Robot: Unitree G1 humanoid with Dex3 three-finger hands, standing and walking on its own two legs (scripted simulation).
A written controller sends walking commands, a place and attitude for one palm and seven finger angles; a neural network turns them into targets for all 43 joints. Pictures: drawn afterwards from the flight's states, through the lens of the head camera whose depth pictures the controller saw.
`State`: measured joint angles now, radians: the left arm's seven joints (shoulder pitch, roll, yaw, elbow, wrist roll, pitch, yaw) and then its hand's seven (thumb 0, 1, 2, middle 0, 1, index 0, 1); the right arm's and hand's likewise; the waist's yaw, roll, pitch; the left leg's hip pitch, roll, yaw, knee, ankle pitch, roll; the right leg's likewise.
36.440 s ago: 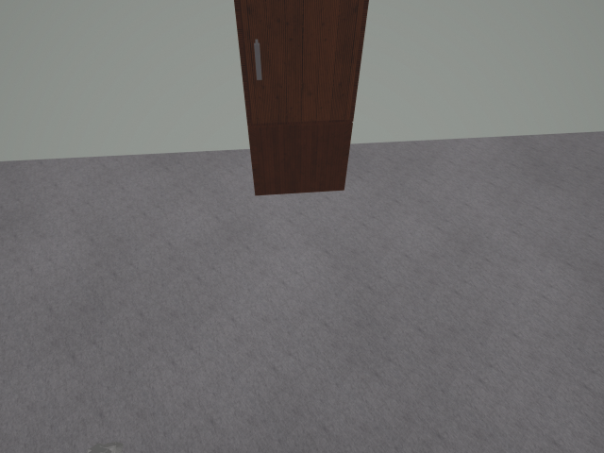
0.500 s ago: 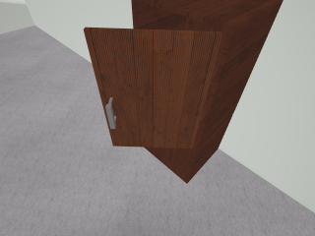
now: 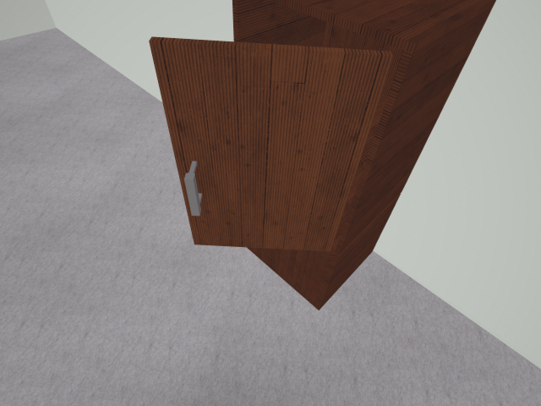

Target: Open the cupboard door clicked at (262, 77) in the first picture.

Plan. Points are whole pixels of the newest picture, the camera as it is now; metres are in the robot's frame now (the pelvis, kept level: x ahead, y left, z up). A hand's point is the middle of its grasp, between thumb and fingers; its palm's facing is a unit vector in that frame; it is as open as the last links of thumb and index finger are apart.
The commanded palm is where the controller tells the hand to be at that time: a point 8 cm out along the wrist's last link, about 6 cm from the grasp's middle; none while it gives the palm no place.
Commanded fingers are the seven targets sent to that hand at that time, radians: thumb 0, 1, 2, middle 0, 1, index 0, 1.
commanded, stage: come to a stop and stand still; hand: left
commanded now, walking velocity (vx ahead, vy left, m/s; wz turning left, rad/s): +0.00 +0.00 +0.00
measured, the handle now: (195, 189) +0.57 +0.21 -0.08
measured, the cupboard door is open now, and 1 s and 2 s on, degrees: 42 42 42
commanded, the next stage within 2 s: look again from close up in 0.02 s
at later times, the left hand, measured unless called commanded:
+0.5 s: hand out of the picture +0.00 +0.15 -0.18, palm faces +0.02 -0.99 -0.15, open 7.4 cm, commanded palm none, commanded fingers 0.00 0.90 0.90 -0.20 -0.30 -0.20 -0.30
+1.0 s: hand (182, 343) +0.21 +0.15 -0.03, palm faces +0.11 -0.99 +0.02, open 7.9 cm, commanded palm +0.13 +0.22 -0.07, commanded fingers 0.00 0.53 0.74 -0.23 -0.54 -0.23 -0.54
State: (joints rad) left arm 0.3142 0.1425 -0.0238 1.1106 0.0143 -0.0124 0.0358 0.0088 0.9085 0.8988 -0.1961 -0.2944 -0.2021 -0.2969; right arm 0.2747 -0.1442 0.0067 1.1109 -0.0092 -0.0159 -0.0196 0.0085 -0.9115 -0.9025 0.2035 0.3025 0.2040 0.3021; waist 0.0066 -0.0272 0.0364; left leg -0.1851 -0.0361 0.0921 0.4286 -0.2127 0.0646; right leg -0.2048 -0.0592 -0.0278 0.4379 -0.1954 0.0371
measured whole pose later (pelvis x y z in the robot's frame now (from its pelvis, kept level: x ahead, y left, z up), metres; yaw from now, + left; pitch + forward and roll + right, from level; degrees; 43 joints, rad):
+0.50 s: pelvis +0.00 -0.01 +0.00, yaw +0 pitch -2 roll +0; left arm 0.30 0.14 -0.02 1.10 0.01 -0.02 0.04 0.01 0.91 0.90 -0.20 -0.29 -0.20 -0.30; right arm 0.28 -0.13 0.01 1.14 -0.01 -0.02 -0.02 0.01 -0.92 -0.90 0.20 0.30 0.20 0.30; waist 0.00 -0.03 0.04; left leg -0.17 -0.02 0.09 0.42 -0.21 0.05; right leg -0.20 -0.05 -0.03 0.43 -0.20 0.03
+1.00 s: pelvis -0.01 -0.03 -0.06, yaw +2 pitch +9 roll +0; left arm 0.30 0.15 0.09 0.23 -0.21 -0.51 -0.13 0.03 0.77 0.83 -0.20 -0.40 -0.21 -0.40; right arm 0.22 -0.27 -0.05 0.65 0.01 -0.30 -0.01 0.02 -0.91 -0.90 0.20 0.30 0.20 0.30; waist -0.03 -0.02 -0.13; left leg -0.69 -0.01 0.06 0.95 -0.41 0.03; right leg -0.70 -0.04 -0.04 0.96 -0.42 0.00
